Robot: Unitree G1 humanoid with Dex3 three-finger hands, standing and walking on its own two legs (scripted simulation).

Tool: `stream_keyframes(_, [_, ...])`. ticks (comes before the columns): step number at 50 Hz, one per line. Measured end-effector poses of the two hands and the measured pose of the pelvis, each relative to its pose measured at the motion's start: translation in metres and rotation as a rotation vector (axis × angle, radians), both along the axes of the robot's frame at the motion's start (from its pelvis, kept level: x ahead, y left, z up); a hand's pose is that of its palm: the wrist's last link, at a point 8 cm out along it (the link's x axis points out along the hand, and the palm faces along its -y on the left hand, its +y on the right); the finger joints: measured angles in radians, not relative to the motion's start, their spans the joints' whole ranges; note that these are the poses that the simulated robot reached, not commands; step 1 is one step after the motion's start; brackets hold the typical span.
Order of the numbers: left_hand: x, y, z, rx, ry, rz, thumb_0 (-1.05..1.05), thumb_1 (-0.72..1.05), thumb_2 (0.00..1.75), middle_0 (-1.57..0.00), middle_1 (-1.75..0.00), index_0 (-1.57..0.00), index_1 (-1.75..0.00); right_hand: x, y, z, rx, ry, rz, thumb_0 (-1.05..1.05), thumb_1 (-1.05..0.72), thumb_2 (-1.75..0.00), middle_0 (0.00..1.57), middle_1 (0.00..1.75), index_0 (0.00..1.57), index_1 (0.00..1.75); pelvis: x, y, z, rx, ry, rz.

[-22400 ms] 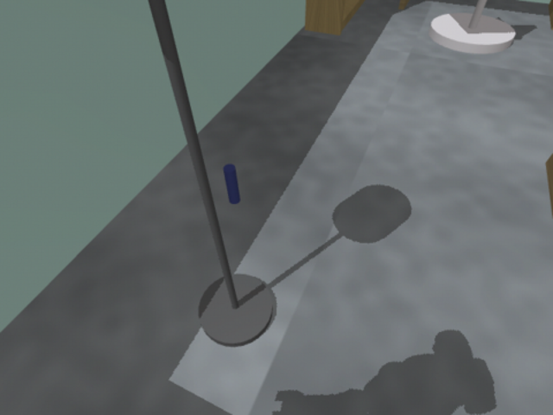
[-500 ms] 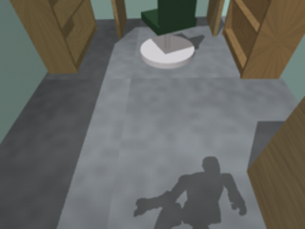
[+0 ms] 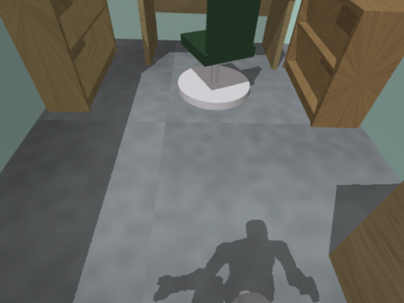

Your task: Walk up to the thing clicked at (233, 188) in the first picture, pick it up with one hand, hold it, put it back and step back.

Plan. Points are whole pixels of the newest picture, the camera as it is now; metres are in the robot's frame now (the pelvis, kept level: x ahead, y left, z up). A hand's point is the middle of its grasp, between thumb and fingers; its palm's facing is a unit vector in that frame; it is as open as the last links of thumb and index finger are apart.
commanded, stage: walk up
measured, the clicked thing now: out of the picture -0.36 +0.77 -0.67
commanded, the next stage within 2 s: none
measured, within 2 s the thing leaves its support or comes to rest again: neither
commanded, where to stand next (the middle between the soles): +0.76 -0.04 m, yaw +0 degrees
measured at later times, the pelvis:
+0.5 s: pelvis +0.25 -0.05 +0.00, yaw -3 degrees
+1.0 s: pelvis +0.45 -0.03 +0.00, yaw +3 degrees
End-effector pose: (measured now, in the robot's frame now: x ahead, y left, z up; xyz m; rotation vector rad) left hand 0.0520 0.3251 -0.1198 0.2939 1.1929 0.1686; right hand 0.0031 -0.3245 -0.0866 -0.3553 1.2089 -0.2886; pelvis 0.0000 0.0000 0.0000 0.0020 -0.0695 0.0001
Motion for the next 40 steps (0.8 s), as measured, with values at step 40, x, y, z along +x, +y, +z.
stream_keyframes(40, [0.372, -0.027, -0.022, 0.029, 0.010, -0.026, 0.00, 0.91, 0.89, -0.20, -0.30, -0.21, -0.30, 0.464, -0.010, -0.009, 0.004, -0.175, 0.131, 0.00, -0.91, -0.89, 0.20, 0.30, 0.21, 0.30, 0.383, -0.018, -0.024, -0.017, 0.016, -0.017])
